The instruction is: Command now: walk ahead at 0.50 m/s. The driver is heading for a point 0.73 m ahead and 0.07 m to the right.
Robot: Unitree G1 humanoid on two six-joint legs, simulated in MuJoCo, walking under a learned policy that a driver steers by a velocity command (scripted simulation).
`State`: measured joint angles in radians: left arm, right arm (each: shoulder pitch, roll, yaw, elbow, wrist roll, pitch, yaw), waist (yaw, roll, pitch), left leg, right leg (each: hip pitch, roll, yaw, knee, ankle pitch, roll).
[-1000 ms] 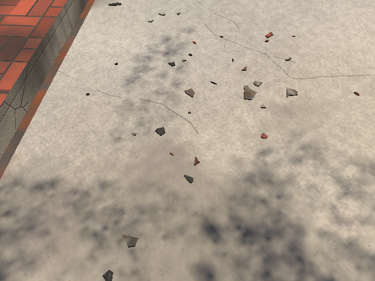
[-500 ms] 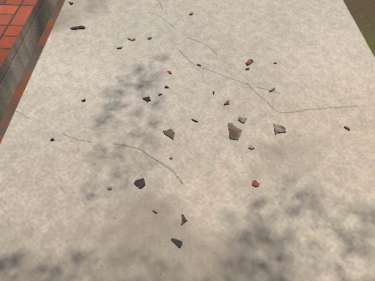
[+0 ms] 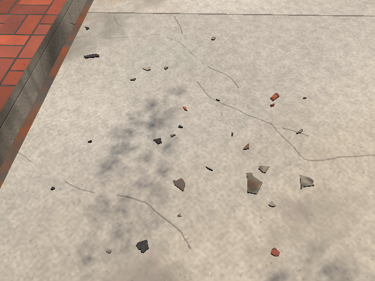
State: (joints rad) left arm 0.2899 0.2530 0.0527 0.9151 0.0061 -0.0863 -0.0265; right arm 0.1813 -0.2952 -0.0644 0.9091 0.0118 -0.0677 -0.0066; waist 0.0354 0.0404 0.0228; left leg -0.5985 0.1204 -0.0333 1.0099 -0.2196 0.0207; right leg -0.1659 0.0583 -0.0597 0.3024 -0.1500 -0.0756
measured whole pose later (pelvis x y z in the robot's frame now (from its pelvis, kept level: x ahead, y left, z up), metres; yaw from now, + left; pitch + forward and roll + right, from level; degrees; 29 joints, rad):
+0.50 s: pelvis +0.29 +0.07 +0.00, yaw +0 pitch +1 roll +1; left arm 0.22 0.28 0.06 0.93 -0.02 -0.08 0.00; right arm 0.23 -0.25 -0.06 0.93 -0.01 -0.09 0.03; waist -0.02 -0.04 0.03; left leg -0.23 -0.05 0.06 0.37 -0.15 0.07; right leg -0.50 -0.09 0.02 1.10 -0.32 -0.04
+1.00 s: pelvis +0.57 -0.01 -0.01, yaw -10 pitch +1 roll +1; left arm 0.16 0.27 0.07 0.84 0.00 -0.06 -0.03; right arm 0.20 -0.28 -0.05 0.93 0.01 -0.10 -0.01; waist 0.00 0.02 0.07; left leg -0.43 0.06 -0.02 1.20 -0.43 -0.01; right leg -0.36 0.07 -0.02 0.48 -0.14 -0.09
